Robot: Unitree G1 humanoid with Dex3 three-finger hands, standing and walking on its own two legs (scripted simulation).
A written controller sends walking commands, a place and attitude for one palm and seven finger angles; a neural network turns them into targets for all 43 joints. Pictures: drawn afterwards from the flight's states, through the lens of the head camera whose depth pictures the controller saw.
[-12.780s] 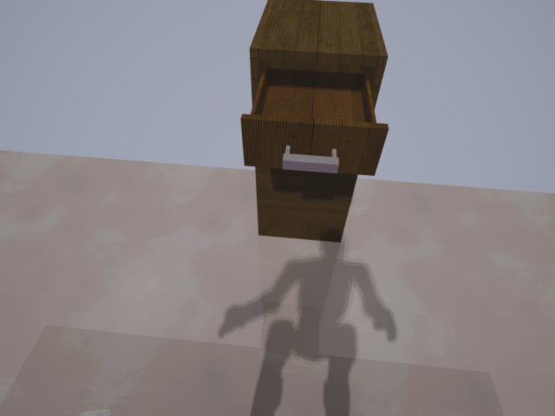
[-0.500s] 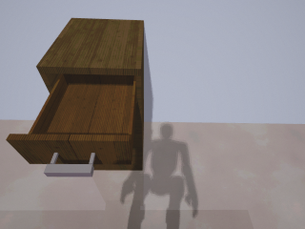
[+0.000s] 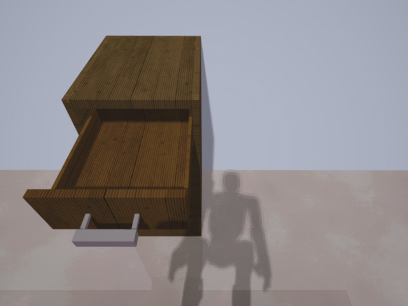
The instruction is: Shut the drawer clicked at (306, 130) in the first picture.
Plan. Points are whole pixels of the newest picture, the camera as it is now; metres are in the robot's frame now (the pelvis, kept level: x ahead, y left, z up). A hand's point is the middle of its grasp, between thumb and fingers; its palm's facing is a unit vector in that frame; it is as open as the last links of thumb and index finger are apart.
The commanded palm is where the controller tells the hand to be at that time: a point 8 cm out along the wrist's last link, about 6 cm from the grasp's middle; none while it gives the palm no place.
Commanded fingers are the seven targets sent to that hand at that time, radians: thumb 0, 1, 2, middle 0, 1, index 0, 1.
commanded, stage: look again from close up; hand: left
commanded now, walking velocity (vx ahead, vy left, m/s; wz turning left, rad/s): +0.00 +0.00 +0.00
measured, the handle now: (109, 228) +0.28 +0.23 -0.02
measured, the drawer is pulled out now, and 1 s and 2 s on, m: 0.29 0.28 0.28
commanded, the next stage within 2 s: raise the hand and make a fist in 0.16 s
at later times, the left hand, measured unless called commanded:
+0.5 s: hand (112, 289) +0.17 +0.19 -0.04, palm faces +0.25 -0.96 -0.12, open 7.1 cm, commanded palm +0.09 +0.22 -0.04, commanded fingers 0.00 0.90 0.90 -0.46 -0.58 -0.46 -0.58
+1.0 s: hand out of the picture +0.13 +0.15 +0.00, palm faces +0.05 -1.00 -0.06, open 4.3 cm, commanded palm +0.08 +0.21 +0.01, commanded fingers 0.00 0.90 0.90 -0.96 -1.12 -0.96 -1.12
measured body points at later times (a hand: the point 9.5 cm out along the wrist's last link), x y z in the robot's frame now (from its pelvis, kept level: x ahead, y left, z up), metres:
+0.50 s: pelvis -0.01 +0.00 -0.02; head -0.01 -0.01 +0.43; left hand +0.15 +0.24 -0.03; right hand +0.14 -0.25 -0.11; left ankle +0.02 +0.09 -0.74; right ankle -0.02 -0.12 -0.74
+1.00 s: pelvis -0.03 -0.04 -0.07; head -0.01 -0.05 +0.38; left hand +0.12 +0.20 +0.01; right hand +0.16 -0.24 -0.15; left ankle +0.01 +0.09 -0.74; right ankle -0.02 -0.12 -0.74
